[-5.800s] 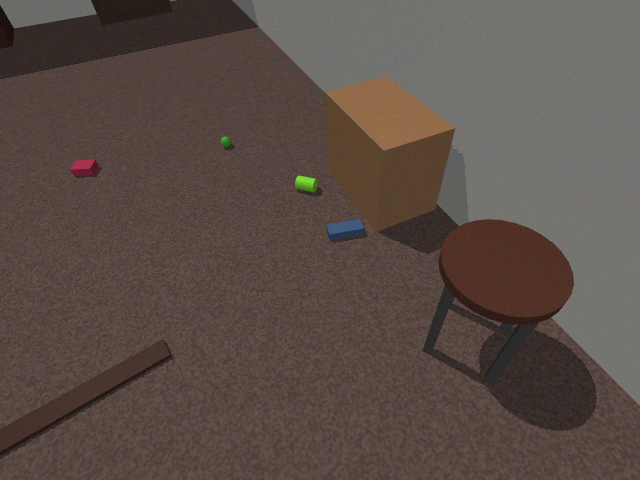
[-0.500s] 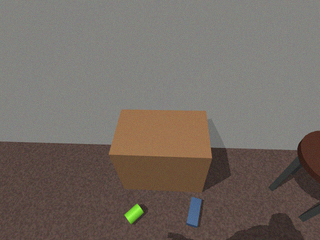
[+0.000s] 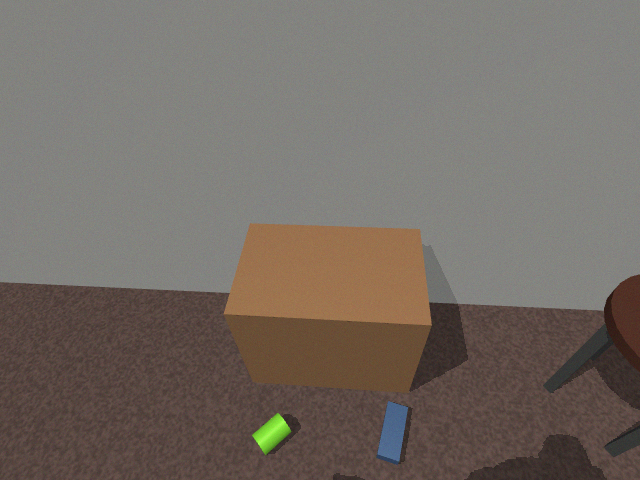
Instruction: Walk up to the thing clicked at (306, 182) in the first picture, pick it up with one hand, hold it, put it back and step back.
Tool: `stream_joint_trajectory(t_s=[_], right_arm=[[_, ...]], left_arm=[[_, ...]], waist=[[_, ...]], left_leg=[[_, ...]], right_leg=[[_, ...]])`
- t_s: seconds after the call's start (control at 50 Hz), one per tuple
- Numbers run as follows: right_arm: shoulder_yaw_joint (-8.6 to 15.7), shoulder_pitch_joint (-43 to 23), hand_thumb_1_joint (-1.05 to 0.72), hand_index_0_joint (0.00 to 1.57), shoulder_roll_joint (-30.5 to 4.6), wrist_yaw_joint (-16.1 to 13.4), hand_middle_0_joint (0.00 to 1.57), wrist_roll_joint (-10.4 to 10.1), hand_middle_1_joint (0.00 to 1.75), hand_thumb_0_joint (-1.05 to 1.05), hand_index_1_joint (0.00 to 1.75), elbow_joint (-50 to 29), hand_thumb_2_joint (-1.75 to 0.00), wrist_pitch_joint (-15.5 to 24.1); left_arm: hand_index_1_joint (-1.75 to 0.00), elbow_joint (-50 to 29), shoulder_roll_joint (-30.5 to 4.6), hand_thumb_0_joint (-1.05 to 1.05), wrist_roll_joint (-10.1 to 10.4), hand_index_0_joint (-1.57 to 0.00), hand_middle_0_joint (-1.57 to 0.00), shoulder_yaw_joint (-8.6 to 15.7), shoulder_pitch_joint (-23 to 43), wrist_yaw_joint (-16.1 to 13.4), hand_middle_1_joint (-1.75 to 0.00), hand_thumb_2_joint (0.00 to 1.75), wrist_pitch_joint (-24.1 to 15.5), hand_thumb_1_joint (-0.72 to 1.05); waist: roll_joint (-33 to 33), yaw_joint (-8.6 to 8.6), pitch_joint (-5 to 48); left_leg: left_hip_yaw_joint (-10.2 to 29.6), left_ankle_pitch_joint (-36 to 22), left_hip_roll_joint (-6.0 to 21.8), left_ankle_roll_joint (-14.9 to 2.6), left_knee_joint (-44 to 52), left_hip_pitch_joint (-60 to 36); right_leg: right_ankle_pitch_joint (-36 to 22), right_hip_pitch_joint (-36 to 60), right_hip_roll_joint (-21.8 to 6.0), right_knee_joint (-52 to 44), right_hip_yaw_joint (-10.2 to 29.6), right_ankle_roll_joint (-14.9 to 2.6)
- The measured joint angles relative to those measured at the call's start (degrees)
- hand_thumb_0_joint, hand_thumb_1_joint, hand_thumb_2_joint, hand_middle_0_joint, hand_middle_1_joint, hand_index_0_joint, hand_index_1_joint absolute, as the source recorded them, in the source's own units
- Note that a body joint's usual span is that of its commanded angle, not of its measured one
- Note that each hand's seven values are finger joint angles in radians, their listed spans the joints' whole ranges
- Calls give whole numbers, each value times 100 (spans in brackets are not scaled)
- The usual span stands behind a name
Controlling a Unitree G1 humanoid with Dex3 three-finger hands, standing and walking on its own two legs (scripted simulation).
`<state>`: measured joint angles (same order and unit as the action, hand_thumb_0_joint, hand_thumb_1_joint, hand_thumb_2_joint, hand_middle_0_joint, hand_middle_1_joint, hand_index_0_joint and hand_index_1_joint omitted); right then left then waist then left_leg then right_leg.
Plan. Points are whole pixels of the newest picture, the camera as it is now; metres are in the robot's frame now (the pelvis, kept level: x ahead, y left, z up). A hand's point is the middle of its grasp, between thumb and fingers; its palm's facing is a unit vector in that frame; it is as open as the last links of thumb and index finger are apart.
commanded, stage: walk up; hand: left
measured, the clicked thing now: (271, 433) +0.40 +0.21 -0.75
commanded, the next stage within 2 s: none
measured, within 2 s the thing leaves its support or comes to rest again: neither
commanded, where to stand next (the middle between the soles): +0.05 -0.03 m, yaw +0 degrees
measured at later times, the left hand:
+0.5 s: hand out of the picture +0.07 +0.24 -0.17, palm faces +0.02 -0.92 -0.40, open 7.4 cm
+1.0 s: hand out of the picture -0.03 +0.29 -0.16, palm faces +0.09 -0.88 -0.46, open 7.4 cm
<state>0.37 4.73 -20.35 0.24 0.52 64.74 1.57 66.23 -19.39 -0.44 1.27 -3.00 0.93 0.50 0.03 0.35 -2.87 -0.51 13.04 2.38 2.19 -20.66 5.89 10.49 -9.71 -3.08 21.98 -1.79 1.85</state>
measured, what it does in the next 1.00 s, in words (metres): steps on the spot: left foot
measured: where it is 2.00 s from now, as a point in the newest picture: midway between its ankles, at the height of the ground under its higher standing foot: outside the picture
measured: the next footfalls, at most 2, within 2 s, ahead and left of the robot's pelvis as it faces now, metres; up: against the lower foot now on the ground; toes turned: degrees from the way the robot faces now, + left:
left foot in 0.94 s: +0.05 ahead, +0.14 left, +0.00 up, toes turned +4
right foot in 1.26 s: -0.02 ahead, -0.15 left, +0.00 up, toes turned +0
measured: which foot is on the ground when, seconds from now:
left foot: down 0.00-0.50, up 0.52-0.92, down 0.94-1.00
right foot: down 0.00-0.96, up 0.98-1.00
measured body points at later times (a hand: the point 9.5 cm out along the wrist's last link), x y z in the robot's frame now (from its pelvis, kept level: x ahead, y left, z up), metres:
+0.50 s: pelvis -0.04 -0.04 -0.03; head +0.02 -0.05 +0.42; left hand +0.07 +0.29 -0.14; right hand +0.07 -0.37 -0.14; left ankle -0.02 +0.14 -0.74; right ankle -0.03 -0.16 -0.75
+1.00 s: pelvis -0.03 -0.01 -0.02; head +0.01 -0.01 +0.42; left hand -0.03 +0.34 -0.13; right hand +0.08 -0.31 -0.15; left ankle +0.01 +0.13 -0.75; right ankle -0.03 -0.16 -0.73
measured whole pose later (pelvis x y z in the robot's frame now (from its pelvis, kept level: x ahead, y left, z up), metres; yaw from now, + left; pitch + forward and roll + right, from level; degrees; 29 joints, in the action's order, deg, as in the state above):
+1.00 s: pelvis -0.03 -0.01 -0.02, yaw +4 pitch -3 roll +0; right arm 4.0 9.0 -21.8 1.6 1.2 55.2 -0.8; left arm 54.2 -24.7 0.3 3.5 -14.9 -1.6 1.1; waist -0.5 2.4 -8.3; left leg 0.3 14.6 1.3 1.2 -35.9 17.9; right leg 27.7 -15.7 -3.3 44.2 2.7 0.2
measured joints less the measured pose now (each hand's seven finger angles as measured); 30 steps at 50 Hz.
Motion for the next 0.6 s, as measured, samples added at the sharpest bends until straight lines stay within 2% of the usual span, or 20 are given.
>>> stream_joint_trajectory(t_s=[0.22,0.3,0.36,0.42,0.44,0.46,0.48,0.5,0.52,0.56,0.6], right_arm=[[22,35,-90,20,11,2,21,-3,30,1,30,6,-90,-36],[77,-54,-90,20,2,-99,21,-71,30,1,30,-180,-90,-101],[161,-120,-90,20,-34,-163,21,-64,31,1,30,-420,-90,-141],[264,-52,-90,20,-99,-238,21,22,31,1,30,-667,-90,-177],[291,-20,-90,20,-140,-265,21,57,31,1,30,-721,-90,-183],[310,13,-90,20,-190,-278,21,89,31,1,30,-758,-90,-185],[323,42,-90,20,-249,-270,21,109,31,1,30,-786,-90,-196],[330,42,-90,20,-316,-249,21,114,31,1,30,-804,-90,-219],[338,3,-90,20,-385,-236,21,107,31,1,30,-812,-90,-258],[342,7,-90,20,-403,-229,21,81,30,1,30,-818,-90,-334],[336,72,-90,20,-408,-158,20,52,30,1,30,-810,-90,-377]], left_arm=[[-30,-3,33,1,-19,-20,-20,13,-80,-15,-30,89,-6,90],[-30,-367,-93,1,-11,-21,-20,181,47,10,-30,89,212,90],[-30,-693,-276,1,-28,-20,-20,284,147,19,-30,89,360,90],[-30,-965,-408,1,-65,-20,-20,367,190,52,-30,89,528,90],[-30,-1044,-424,1,-68,-20,-20,383,166,67,-30,89,538,90],[-30,-1098,-429,1,-67,-20,-20,390,123,82,-30,90,509,90],[-30,-1122,-424,1,-69,-20,-20,391,58,89,-30,90,440,90],[-30,-1102,-400,1,-76,-20,-20,392,-15,74,-30,90,335,90],[-30,-1045,-315,1,-108,-20,-20,382,-79,35,-30,90,223,90],[-30,-947,-169,1,-161,-20,-20,281,-261,17,-30,90,93,90],[-30,-871,-12,1,-174,-20,-20,184,-427,-10,-30,89,4,90]], waist=[[-5,-3,-13],[100,-2,-252],[208,-9,-483],[196,-26,-597],[165,-5,-601],[135,24,-588],[102,57,-559],[34,85,-549],[-121,56,-604],[-199,34,-580],[-245,33,-535]], left_leg=[[25,-15,1,4,57,-55],[58,49,-16,7,-311,305],[70,126,-2,20,-688,641],[170,210,92,55,-1044,934],[189,239,141,73,-1147,1017],[196,280,186,98,-1258,1094],[197,352,231,127,-1416,1179],[207,472,304,112,-1650,1271],[364,784,342,7,-1944,1347],[652,1500,54,-151,-2471,1480],[755,1609,-209,-207,-2910,1568]], right_leg=[[-3,66,0,-55,-29,-1],[102,-316,-25,379,-34,-42],[224,-792,9,1080,51,-162],[1357,-1198,241,2374,309,-295],[1559,-1219,276,2546,347,-346],[1583,-1145,259,2436,343,-395],[1364,-960,217,2013,302,-424],[1000,-790,234,1615,274,-347],[902,-736,338,1603,207,-284],[904,-718,365,1638,200,-279],[808,-602,335,1439,211,-292]])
